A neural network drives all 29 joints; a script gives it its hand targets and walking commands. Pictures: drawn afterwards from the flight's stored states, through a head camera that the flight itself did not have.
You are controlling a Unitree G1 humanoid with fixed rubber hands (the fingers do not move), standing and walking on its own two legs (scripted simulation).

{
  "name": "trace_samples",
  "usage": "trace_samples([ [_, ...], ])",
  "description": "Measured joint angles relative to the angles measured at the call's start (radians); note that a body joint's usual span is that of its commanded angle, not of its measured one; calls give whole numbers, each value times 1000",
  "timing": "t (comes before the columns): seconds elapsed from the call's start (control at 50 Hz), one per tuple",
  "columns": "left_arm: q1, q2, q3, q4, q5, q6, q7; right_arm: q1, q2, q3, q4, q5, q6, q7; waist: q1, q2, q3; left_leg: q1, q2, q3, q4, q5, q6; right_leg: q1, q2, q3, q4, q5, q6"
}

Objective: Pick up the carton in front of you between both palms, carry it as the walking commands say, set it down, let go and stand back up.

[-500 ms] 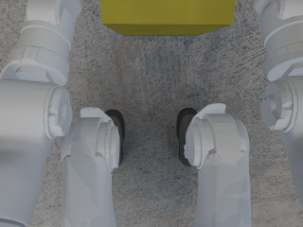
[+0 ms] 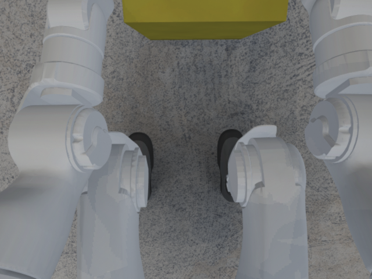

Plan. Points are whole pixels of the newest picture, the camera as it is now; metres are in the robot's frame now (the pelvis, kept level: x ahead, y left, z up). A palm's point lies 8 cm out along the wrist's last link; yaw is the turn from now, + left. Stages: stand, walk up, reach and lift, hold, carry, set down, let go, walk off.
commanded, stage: reach and lift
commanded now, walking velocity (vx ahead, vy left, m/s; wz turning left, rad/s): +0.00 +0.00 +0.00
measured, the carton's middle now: out of the picture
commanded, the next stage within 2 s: none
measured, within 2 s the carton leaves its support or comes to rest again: leaves its support in 0.14 s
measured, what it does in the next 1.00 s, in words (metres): rises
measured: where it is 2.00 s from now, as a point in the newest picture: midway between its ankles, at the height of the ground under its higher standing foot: (185, 178)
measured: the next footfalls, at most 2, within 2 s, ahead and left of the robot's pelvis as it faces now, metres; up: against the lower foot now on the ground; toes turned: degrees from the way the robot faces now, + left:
none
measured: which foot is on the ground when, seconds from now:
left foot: down 0.00-1.00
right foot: down 0.00-1.00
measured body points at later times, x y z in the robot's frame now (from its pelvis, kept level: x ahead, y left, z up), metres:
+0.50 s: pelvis -0.01 +0.00 +0.08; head +0.27 -0.01 +0.43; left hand +0.53 +0.11 +0.01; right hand +0.52 -0.19 +0.02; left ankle +0.11 +0.13 -0.34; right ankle +0.11 -0.13 -0.34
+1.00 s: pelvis +0.02 +0.00 +0.19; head +0.24 -0.01 +0.59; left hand +0.50 +0.12 +0.14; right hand +0.49 -0.18 +0.15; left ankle +0.11 +0.13 -0.34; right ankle +0.11 -0.13 -0.34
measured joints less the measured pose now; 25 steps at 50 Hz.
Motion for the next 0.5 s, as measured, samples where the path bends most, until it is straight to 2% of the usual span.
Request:
trace_samples([
  [0.04, 24, -9, -3, -33, -19, 11, 10, 23, 3, 11, -39, 9, 18, -2, 0, 5, -10, -4, -2, -1, 2, -5, 1, -2, 0, 0, 1, -7, 1],
  [0.12, 73, -4, -66, -82, -60, 45, 47, 84, 23, 50, -116, 44, 60, -44, -1, 4, -53, -14, -10, -5, 3, -15, -2, -13, 7, 2, 1, -14, 5],
  [0.18, 130, -16, -88, -166, -90, 82, 82, 146, 53, 87, -220, 77, 106, -140, -1, -3, -81, 5, -28, -15, -2, -19, -11, 2, 32, 17, -4, -12, 18],
  [0.24, 199, -54, -54, -225, -64, 107, 77, 203, 88, 35, -267, 49, 136, -125, 3, 1, -165, 7, -47, -26, -28, -18, -29, 8, 50, 31, -30, -15, 38],
  [0.3, 271, -100, -16, -257, -24, 143, 75, 263, 126, -19, -265, -13, 155, -96, 7, 3, -291, 4, -52, -29, -74, -1, -31, 6, 53, 36, -75, -2, 44],
  [0.4, 325, -165, 87, -211, 100, 164, 33, 328, 188, -126, -240, -146, 190, -58, 4, 0, -456, 42, -51, -41, -185, 33, -24, 46, 56, 33, -192, 35, 42],
  [0.5, 340, -210, 167, -194, 205, 170, 8, 336, 217, -214, -219, -239, 206, -27, 4, -2, -530, 100, -46, -46, -300, 75, -15, 102, 66, 38, -312, 85, 37],
])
